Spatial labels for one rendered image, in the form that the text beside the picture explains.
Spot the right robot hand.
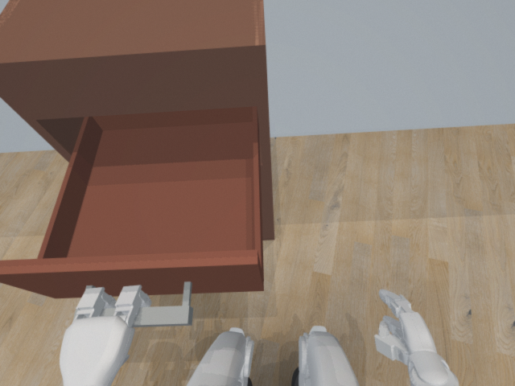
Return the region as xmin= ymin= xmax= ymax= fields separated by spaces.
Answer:
xmin=374 ymin=289 xmax=437 ymax=365

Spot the right robot thigh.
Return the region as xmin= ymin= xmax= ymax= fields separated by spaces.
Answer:
xmin=299 ymin=331 xmax=360 ymax=386

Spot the left robot hand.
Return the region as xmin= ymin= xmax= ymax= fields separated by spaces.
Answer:
xmin=60 ymin=285 xmax=151 ymax=386

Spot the left robot thigh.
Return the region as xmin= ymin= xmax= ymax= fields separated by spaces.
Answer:
xmin=187 ymin=331 xmax=254 ymax=386

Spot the handle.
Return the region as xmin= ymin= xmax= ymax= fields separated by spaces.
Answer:
xmin=73 ymin=281 xmax=193 ymax=327

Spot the cabinet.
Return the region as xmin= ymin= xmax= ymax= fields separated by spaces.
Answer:
xmin=0 ymin=0 xmax=274 ymax=240

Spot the robot thigh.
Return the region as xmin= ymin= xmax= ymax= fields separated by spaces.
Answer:
xmin=187 ymin=331 xmax=254 ymax=386
xmin=299 ymin=331 xmax=360 ymax=386

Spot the drawer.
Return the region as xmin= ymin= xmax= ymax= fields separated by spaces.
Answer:
xmin=0 ymin=106 xmax=264 ymax=298

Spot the right robot forearm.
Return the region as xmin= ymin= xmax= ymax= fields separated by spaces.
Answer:
xmin=407 ymin=351 xmax=459 ymax=386

